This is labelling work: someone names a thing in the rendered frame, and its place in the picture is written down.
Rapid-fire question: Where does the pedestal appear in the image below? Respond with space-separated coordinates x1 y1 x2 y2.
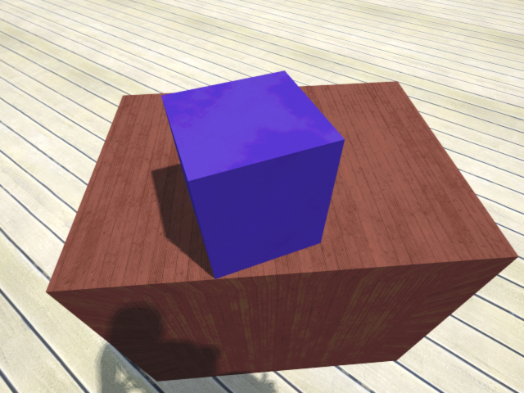
46 81 519 382

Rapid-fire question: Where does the carton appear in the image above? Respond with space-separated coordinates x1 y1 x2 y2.
161 70 345 279

